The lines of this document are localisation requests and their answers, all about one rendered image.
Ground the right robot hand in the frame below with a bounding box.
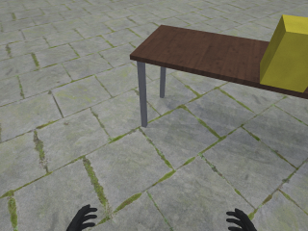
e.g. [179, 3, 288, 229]
[226, 208, 257, 231]

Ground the carton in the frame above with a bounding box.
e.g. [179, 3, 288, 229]
[260, 14, 308, 93]

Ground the left robot hand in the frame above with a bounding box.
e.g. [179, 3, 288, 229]
[66, 204, 98, 231]

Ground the table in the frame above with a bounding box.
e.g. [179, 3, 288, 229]
[129, 24, 308, 128]

